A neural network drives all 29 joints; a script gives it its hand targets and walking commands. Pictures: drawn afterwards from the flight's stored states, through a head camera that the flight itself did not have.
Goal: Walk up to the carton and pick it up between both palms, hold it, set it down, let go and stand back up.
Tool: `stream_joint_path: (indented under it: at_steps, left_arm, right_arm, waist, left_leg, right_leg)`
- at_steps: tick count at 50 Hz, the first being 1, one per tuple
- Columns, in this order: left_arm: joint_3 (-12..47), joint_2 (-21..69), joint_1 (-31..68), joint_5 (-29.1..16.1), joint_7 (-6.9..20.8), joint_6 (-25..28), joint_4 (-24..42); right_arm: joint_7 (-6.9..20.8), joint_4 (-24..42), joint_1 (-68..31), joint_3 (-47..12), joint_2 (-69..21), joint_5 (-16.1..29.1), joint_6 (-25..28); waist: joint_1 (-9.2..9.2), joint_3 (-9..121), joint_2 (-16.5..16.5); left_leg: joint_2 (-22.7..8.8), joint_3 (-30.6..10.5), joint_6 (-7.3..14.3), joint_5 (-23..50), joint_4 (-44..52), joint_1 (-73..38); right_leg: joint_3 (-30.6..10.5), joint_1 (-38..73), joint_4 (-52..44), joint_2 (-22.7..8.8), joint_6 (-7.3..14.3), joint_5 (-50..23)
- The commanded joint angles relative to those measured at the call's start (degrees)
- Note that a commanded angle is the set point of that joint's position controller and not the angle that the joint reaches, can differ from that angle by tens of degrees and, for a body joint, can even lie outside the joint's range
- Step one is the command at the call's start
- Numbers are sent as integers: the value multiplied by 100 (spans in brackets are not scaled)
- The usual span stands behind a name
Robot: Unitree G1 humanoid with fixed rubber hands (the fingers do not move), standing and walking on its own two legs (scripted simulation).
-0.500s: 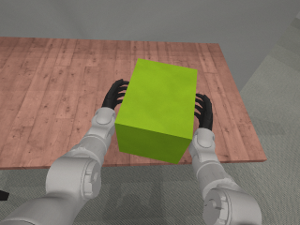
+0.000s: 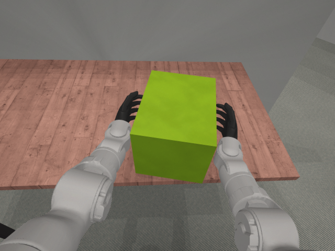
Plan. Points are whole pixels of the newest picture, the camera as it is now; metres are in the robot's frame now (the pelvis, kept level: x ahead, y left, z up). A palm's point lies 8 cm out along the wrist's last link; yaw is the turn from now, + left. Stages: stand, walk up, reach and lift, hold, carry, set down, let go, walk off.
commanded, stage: reach and lift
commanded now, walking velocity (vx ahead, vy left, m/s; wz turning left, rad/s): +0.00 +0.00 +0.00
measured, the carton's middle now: (176, 125) +0.42 -0.03 +0.05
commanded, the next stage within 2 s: none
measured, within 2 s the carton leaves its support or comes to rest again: neither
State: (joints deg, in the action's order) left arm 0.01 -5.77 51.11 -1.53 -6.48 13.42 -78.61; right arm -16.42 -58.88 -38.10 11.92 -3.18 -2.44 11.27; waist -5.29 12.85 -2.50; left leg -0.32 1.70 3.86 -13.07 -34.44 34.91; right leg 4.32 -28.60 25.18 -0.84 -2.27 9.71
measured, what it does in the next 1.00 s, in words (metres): stands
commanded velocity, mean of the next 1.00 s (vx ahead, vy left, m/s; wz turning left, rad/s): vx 0.00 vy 0.00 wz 0.00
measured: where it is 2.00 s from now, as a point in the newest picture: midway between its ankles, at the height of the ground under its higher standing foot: outside the picture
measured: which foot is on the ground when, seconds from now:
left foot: down 0.00-1.00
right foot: down 0.00-1.00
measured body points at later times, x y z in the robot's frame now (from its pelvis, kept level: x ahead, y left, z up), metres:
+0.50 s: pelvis +0.01 +0.00 +0.01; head -0.01 +0.02 +0.46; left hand +0.44 +0.11 +0.13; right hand +0.41 -0.16 +0.13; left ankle +0.03 +0.06 -0.73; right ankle +0.02 -0.16 -0.73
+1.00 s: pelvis +0.01 -0.04 +0.02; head -0.01 -0.02 +0.47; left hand +0.41 +0.08 +0.17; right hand +0.40 -0.19 +0.17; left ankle +0.03 +0.06 -0.73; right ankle +0.02 -0.16 -0.73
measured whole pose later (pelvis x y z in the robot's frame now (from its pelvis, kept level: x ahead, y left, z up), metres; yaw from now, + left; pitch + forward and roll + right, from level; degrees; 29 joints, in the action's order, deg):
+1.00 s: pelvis +0.01 -0.04 +0.02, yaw +1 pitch -1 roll -2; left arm -12.7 2.7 37.5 9.4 -7.2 -27.2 -25.9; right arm -14.8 -38.6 -39.5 0.6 3.3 12.4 -14.1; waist -5.3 2.7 0.8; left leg -0.7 1.4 1.1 -9.6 -21.5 10.6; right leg 4.2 -5.7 14.8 0.2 -0.4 7.8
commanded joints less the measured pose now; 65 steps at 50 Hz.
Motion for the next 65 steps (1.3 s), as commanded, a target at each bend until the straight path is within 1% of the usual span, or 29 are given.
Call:
stream_joint_path:
  at_steps: [1,3,5,6,12,14,16,19,21,24,26,28,31,32,39,43,45,47,48,49,51,54,55,56,58,59,61,63,65]
  left_arm:
    - [972,4629,4840,273,758,632,2210]
    - [922,4580,4909,281,741,502,2175]
    - [889,4629,4792,255,734,359,2275]
    - [800,4577,4957,245,756,300,2134]
    - [737,4647,5052,188,719,-44,2236]
    - [794,4661,5183,206,690,-141,2486]
    - [829,4616,5164,209,663,-331,2601]
    - [936,4894,5160,39,622,-618,2986]
    - [1185,5110,4850,-31,549,-778,3679]
    - [1286,5142,4836,-15,479,-1169,3883]
    - [1301,5192,4477,-61,457,-1429,4210]
    - [1474,5198,4702,-105,423,-1676,4954]
    - [1171,5001,4428,174,516,-2245,4699]
    - [1323,5128,4341,82,499,-2361,5169]
    - [1556,5025,3749,167,499,-2907,6200]
    - [1205,4722,3325,519,713,-3306,6144]
    - [1194,4768,3259,596,802,-3460,6043]
    - [1524,4869,3098,444,741,-3531,6585]
    - [1575,4871,3047,470,736,-3552,6647]
    - [1714,4898,3103,401,744,-3559,6846]
    - [1276,4675,3028,773,794,-3699,6248]
    - [1394,4693,2987,704,843,-3823,6579]
    - [1437,4753,2845,691,848,-3872,6648]
    - [1507,4846,2893,667,844,-3867,6712]
    - [1674,4908,2765,609,828,-3864,6864]
    - [1621,4811,2806,601,824,-3848,6845]
    - [1511,4615,2795,699,870,-3911,6694]
    - [1517,4569,2774,691,905,-3984,6757]
    - [1420,4546,2833,783,927,-4068,6662]
  right_arm:
    - [1037,1123,-4816,-2058,-4671,-192,-44]
    - [1057,1121,-4994,-2132,-4732,-120,-180]
    - [1055,1125,-4966,-1993,-4645,-50,-283]
    - [1071,772,-4965,-1889,-4580,-40,-361]
    - [1093,1030,-5361,-1640,-4498,19,-573]
    - [1123,890,-5349,-1593,-4453,18,-674]
    - [1151,1010,-5464,-1635,-4339,153,-792]
    - [1163,1340,-5496,-1691,-4445,350,-1027]
    - [1147,1786,-5619,-2068,-4541,629,-1133]
    - [1162,1860,-5628,-2059,-4445,786,-1426]
    - [1109,2372,-5638,-2437,-4390,1021,-1549]
    - [1027,2508,-5466,-2653,-4362,1266,-1740]
    - [995,2191,-5340,-2420,-4202,1310,-2059]
    - [988,2489,-5346,-2530,-4171,1385,-2034]
    - [983,3237,-5028,-2902,-4039,1839,-2172]
    - [870,3236,-4633,-2901,-3977,1688,-2338]
    - [801,3676,-5015,-3125,-3901,1780,-2287]
    - [802,4019,-5038,-3316,-3911,1962,-2206]
    - [795,4170,-4852,-3335,-3885,1993,-2211]
    - [789,4311,-4921,-3450,-3951,1986,-2223]
    - [766,4069,-4851,-3253,-3905,1794,-2308]
    - [756,4225,-5007,-3336,-3902,1832,-2245]
    - [754,4304,-4966,-3359,-3836,1849,-2232]
    - [749,4691,-5205,-3495,-3879,1822,-2172]
    - [732,5000,-5126,-3595,-3939,1880,-2159]
    - [741,4954,-5102,-3592,-3950,1870,-2173]
    - [702,4507,-4838,-3401,-3896,1709,-2285]
    - [681,4570,-4848,-3341,-3804,1647,-2247]
    - [653,4455,-4911,-3191,-3666,1580,-2267]
  waist:
    - [-136,3499,-276]
    - [-24,3357,-218]
    - [-135,3224,-167]
    - [-69,2957,-309]
    - [-101,2827,-211]
    - [-171,2772,-384]
    - [-75,2904,-466]
    - [-134,2964,-247]
    - [-39,3547,-335]
    - [-59,3072,-424]
    - [112,3307,-116]
    - [-95,3143,-40]
    - [-158,2128,-168]
    - [3,2445,-240]
    - [-162,2748,-153]
    - [-94,1836,282]
    - [-81,1850,278]
    - [83,2323,177]
    - [-66,2265,289]
    - [-44,2449,271]
    - [134,1678,309]
    - [273,1767,333]
    - [132,1846,339]
    - [248,2098,428]
    - [158,2388,356]
    - [216,2366,448]
    - [110,1791,483]
    - [226,1710,376]
    - [127,1546,388]
  left_leg:
    - [40,-691,-587,1379,370,-2374]
    - [79,-620,-542,1204,371,-2405]
    - [32,-610,-603,1310,440,-2541]
    - [36,-583,-608,1083,551,-2553]
    - [-19,-612,-649,1009,672,-2734]
    - [-3,-583,-720,1322,709,-2793]
    - [-94,-609,-769,1579,754,-3025]
    - [-85,-642,-784,1703,718,-3187]
    - [-94,-681,-841,2585,597,-3712]
    - [-103,-678,-931,2360,654,-3634]
    - [-25,-683,-850,2506,696,-3699]
    - [27,-716,-847,2816,690,-3882]
    - [72,-608,-778,1723,1013,-3529]
    - [68,-581,-843,2019,992,-3681]
    - [69,-640,-922,3047,906,-4187]
    - [267,-553,-691,1986,1236,-3860]
    - [311,-456,-604,1695,1311,-3817]
    - [277,-437,-695,2234,1160,-4008]
    - [273,-490,-686,2258,1169,-4042]
    - [258,-489,-662,2229,1194,-3997]
    - [311,-417,-530,1384,1433,-3649]
    - [309,-364,-458,1082,1470,-3632]
    - [275,-403,-445,1184,1469,-3738]
    - [314,-410,-447,1336,1382,-3699]
    - [345,-391,-471,1491,1302,-3779]
    - [315,-392,-449,1342,1325,-3681]
    - [342,-347,-379,901,1480,-3567]
    - [324,-308,-407,793,1494,-3569]
    - [303,-296,-387,656,1557,-3559]
  right_leg:
    - [-254,1009,-28,451,278,-1014]
    - [-300,980,-52,468,302,-899]
    - [-212,1045,-153,521,307,-857]
    - [-261,1092,-287,444,288,-645]
    - [-212,1249,-373,415,279,-582]
    - [-211,1286,-479,453,314,-688]
    - [-209,1319,-516,472,298,-668]
    - [-231,1445,-517,455,270,-858]
    - [-213,1587,-508,523,288,-1276]
    - [-242,1551,-596,504,309,-1002]
    - [-270,1877,-597,495,223,-1302]
    - [-281,2048,-658,529,165,-1637]
    - [-402,1966,-857,412,179,-1017]
    - [-333,2157,-781,425,171,-1292]
    - [-339,2576,-795,503,80,-2351]
    - [-354,2843,-921,429,-35,-2212]
    - [-364,2797,-936,376,-107,-2223]
    - [-270,2966,-816,455,-76,-2496]
    - [-327,2961,-863,479,-71,-2621]
    - [-331,3019,-836,456,-92,-2552]
    - [-421,2773,-946,388,-122,-1918]
    - [-358,2823,-897,366,-130,-1625]
    - [-365,2913,-913,352,-120,-1767]
    - [-374,2934,-907,409,-139,-1875]
    - [-407,3078,-859,400,-176,-2265]
    - [-420,2980,-847,398,-174,-2082]
    - [-394,2857,-955,346,-220,-1696]
    - [-320,2705,-946,312,-210,-1356]
    - [-289,2652,-1020,323,-180,-1135]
